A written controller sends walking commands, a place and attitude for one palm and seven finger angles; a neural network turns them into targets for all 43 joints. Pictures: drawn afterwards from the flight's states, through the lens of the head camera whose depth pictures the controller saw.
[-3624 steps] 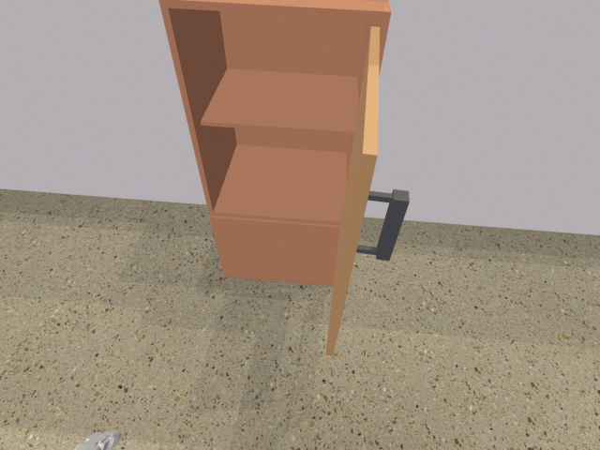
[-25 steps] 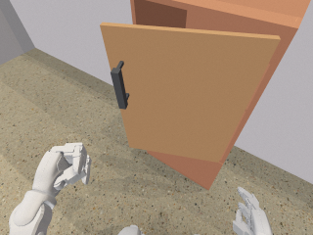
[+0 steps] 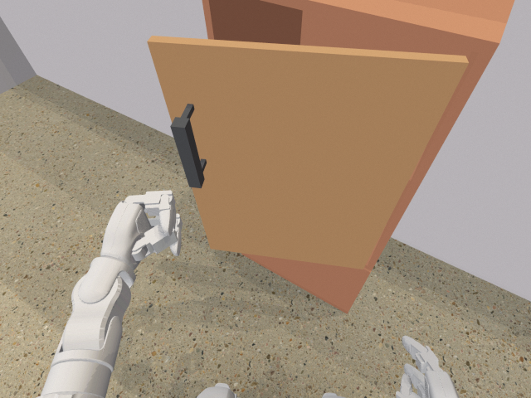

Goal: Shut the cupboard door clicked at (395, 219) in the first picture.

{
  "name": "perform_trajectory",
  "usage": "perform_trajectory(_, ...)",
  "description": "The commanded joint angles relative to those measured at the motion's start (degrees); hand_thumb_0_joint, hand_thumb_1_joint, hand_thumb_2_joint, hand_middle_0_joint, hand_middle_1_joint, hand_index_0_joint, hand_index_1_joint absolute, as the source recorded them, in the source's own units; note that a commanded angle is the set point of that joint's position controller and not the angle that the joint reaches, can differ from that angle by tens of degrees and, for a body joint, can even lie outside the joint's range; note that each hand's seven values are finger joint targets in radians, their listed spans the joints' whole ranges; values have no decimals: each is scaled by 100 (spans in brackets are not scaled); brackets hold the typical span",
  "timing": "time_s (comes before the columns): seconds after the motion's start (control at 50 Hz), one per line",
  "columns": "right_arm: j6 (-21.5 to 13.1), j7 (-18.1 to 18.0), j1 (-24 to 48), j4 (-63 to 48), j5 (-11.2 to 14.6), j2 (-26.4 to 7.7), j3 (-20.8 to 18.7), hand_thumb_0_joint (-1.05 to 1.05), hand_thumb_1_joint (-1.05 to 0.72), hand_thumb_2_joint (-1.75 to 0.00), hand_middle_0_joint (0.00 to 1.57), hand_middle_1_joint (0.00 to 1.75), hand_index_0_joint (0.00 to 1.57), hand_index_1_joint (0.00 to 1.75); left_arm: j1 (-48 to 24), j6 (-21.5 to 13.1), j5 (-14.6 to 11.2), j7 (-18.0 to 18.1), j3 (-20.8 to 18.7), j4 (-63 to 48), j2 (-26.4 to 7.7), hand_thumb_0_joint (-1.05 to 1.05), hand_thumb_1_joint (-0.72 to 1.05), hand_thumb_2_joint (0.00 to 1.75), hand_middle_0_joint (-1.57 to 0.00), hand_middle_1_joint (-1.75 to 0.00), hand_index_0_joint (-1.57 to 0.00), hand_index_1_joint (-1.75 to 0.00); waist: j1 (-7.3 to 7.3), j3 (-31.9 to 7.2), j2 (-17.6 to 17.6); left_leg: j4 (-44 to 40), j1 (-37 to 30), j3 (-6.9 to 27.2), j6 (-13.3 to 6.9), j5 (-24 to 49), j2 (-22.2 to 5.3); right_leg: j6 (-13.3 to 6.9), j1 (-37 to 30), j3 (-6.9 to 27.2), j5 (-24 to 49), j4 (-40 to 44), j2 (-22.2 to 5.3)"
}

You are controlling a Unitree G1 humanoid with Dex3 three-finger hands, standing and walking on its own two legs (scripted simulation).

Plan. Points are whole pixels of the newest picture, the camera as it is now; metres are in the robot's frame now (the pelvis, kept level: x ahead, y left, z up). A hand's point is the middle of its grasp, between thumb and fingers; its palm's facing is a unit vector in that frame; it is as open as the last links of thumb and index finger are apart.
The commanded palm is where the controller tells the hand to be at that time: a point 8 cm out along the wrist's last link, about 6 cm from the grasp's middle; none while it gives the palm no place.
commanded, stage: bring the fist close to the handle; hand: left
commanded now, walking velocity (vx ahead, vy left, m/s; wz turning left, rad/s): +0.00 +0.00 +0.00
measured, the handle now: (193, 147) +0.50 +0.15 +0.09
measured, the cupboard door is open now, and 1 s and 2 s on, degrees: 23 23 12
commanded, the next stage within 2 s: push the door shut along its arc in 0.78 s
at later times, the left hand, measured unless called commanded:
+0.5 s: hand (195, 189) +0.40 +0.13 +0.09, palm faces -0.11 -0.99 -0.03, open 3.1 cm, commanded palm +0.37 +0.18 +0.09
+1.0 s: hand (189, 198) +0.38 +0.14 +0.09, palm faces -0.16 -0.99 -0.02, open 3.1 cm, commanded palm +0.38 +0.19 +0.09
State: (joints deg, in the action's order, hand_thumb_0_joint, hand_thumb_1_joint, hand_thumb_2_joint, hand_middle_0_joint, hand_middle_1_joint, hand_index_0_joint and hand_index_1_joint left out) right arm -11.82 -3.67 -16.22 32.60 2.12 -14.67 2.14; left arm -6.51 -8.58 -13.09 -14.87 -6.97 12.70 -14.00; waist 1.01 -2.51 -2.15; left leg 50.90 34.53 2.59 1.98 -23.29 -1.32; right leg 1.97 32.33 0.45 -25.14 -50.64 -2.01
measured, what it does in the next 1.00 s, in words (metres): stands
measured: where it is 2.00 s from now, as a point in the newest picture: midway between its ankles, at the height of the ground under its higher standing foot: outside the picture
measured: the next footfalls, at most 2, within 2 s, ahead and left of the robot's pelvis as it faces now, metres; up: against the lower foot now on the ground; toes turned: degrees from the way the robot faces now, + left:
none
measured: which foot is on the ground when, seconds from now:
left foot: down 0.00-1.00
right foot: down 0.00-1.00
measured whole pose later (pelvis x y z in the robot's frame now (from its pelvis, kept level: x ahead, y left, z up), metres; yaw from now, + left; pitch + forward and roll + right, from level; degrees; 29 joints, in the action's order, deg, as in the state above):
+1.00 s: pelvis -0.02 -0.01 +0.00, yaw -1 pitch +8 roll +0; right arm -4.9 -3.7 -15.3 34.3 2.7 -15.0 1.2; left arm -29.1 -14.7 -12.2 -16.7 -9.1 41.7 -16.1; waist 2.4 -2.7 -1.8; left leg 50.9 37.0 2.4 2.4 -21.7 -1.9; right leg 1.5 35.4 0.8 -23.7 -51.3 -1.4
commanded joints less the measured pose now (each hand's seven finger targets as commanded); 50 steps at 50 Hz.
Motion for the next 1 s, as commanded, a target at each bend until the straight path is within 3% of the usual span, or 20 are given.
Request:
perform_trajectory(0.0, -218, -105, 250, -766, -4, -753, -304, 0, -90, -90, 20, 30, 20, 30, -2017, -379, -90, 69, -537, -1056, -988, 0, 90, 90, -130, -150, -130, -150, 34, -1622, 173, -779, -941, -211, -226, 1155, 167, -237, -466, -327, 1526, 704, 262)
perform_trajectory(0.02, -209, -98, 268, -760, -20, -708, -313, 0, -90, -90, 20, 30, 20, 30, -2295, -446, -89, 104, -531, -1191, -939, 0, 90, 90, -130, -150, -130, -150, 48, -1915, 32, -747, -1088, -232, -225, 1326, 177, -234, -544, -308, 1740, 661, 241)
perform_trajectory(0.06, -183, -82, 260, -711, -30, -668, -299, 0, -90, -90, 20, 30, 20, 30, -2457, -559, -73, 167, -482, -1092, -844, 0, 90, 90, -130, -150, -130, -150, 46, -2007, -97, -710, -1167, -234, -197, 1559, 169, -249, -577, -324, 1995, 580, 244)
perform_trajectory(0.12, -108, -63, 160, -569, -46, -685, -337, 0, -90, -90, 20, 30, 20, 30, -2651, -656, -12, 244, -597, -565, -961, 0, 90, 90, -130, -150, -130, -150, 99, -1951, 179, -642, -1072, -265, -212, 1656, 150, -225, -572, -289, 2193, 580, 254)
perform_trajectory(0.16, -35, -33, 126, -564, -34, -691, -341, 0, -90, -90, 20, 30, 20, 30, -2539, -620, 5, 194, -504, -126, -838, 0, 90, 90, -130, -150, -130, -150, 90, -1846, 327, -647, -940, -318, -218, 1602, 171, -205, -616, -259, 2268, 625, 241)
perform_trajectory(0.2, 58, -24, 69, -508, -20, -739, -357, 0, -90, -90, 20, 30, 20, 30, -2604, -545, 50, 138, -595, 355, -988, 0, 90, 90, -130, -150, -130, -150, 71, -1707, 407, -643, -784, -347, -234, 1543, 183, -206, -644, -208, 2264, 676, 228)
perform_trajectory(0.22, 99, -10, 89, -556, -13, -721, -355, 0, -90, -90, 20, 30, 20, 30, -2645, -498, 50, 94, -472, 438, -845, 0, 90, 90, -130, -150, -130, -150, 73, -1705, 304, -663, -744, -375, -229, 1531, 196, -193, -664, -197, 2309, 690, 199)
perform_trajectory(0.3, 261, -26, 30, -567, -20, -766, -372, 0, -90, -90, 20, 30, 20, 30, -3131, -502, -18, 23, -784, 758, -1186, 0, 90, 90, -130, -150, -130, -150, 63, -1795, 537, -614, -656, -418, -255, 1564, 214, -163, -834, -87, 2498, 763, 186)
perform_trajectory(0.36, 304, -38, 11, -515, -41, -728, -375, 0, -90, -90, 20, 30, 20, 30, -3881, -746, -50, 14, -830, 704, -1250, 0, 90, 90, -130, -150, -130, -150, 141, -2101, 425, -539, -720, -416, -259, 1638, 225, -153, -918, -29, 2711, 679, 180)
perform_trajectory(0.4, 314, -40, -17, -535, -50, -732, -404, 0, -90, -90, 20, 30, 20, 30, -3744, -957, -46, 4, -950, 611, -1391, 0, 90, 90, -130, -150, -130, -150, 44, -2376, 285, -498, -827, -425, -270, 1835, 221, -177, -1050, -13, 2922, 592, 198)
perform_trajectory(0.46, 325, 20, -39, -557, -38, -693, -444, 0, -90, -90, 20, 30, 20, 30, -3255, -1098, -68, -73, -766, 604, -1103, 0, 90, 90, -130, -150, -130, -150, -14, -2525, 118, -505, -966, -455, -245, 2033, 219, -187, -1088, -55, 3220, 516, 208)
perform_trajectory(0.58, 500, 20, 3, -594, 32, -802, -438, 0, -90, -90, 20, 30, 20, 30, -3058, -817, -124, -160, -923, 1235, -1290, 0, 90, 90, -130, -150, -130, -150, 59, -1561, 763, -704, -402, -476, -274, 1186, 229, -108, -819, 23, 2253, 888, 185)
perform_trajectory(0.6, 516, -8, 27, -596, 27, -824, -444, 0, -90, -90, 20, 30, 20, 30, -3217, -832, -114, -145, -1033, 1169, -1447, 0, 90, 90, -130, -150, -130, -150, 41, -1584, 694, -700, -448, -480, -286, 1185, 229, -123, -834, 42, 2170, 905, 190)
perform_trajectory(0.66, 505, -34, 101, -613, 15, -747, -415, 0, -90, -90, 20, 30, 20, 30, -3778, -1003, -125, -103, -896, 852, -1319, 0, 90, 90, -130, -150, -130, -150, 90, -1798, 266, -709, -685, -447, -275, 1117, 234, -163, -733, 5, 1993, 852, 219)
perform_trajectory(0.72, 431, -60, 100, -568, 1, -722, -425, 0, -90, -90, 20, 30, 20, 30, -4010, -1273, -145, -76, -819, 584, -1284, 0, 90, 90, -130, -150, -130, -150, 143, -2161, 204, -640, -916, -416, -281, 1190, 207, -172, -730, -11, 2040, 765, 259)
perform_trajectory(0.8, 424, -75, 69, -455, 26, -778, -410, 0, -90, -90, 20, 30, 20, 30, -3830, -1264, -120, -158, -847, 1222, -1362, 0, 90, 90, -130, -150, -130, -150, 142, -1848, 246, -678, -715, -394, -260, 875, 199, -186, -527, -49, 1600, 792, 277)
perform_trajectory(0.82, 431, -65, 122, -465, 45, -756, -387, 0, -90, -90, 20, 30, 20, 30, -3872, -1188, -95, -193, -606, 1359, -1122, 0, 90, 90, -130, -150, -130, -150, 200, -1677, 212, -714, -668, -390, -258, 753, 190, -177, -374, -73, 1466, 820, 262)
perform_trajectory(0.88, 456, -50, 137, -513, 73, -791, -377, 0, -90, -90, 20, 30, 20, 30, -3933, -964, -36, -215, -444, 1614, -993, 0, 90, 90, -130, -150, -130, -150, 207, -1467, 90, -797, -655, -330, -237, 508, 176, -208, -108, -163, 1093, 847, 278)
perform_trajectory(0.94, 460, -83, 112, -458, 77, -812, -360, 0, -90, -90, 20, 30, 20, 30, -4913, -910, 4, -178, -276, 1776, -943, 0, 90, 90, -130, -150, -130, -150, 396, -1421, 173, -760, -633, -254, -246, 255, 162, -199, 181, -194, 762, 844, 287)
perform_trajectory(0.98, 443, -110, 76, -395, 55, -845, -357, 0, -90, -90, 20, 30, 20, 30, -5519, -1016, 22, -140, -453, 1828, -1208, 0, 90, 90, -130, -150, -130, -150, 446, -1594, 194, -714, -696, -192, -248, 221, 149, -219, 258, -193, 688, 789, 297)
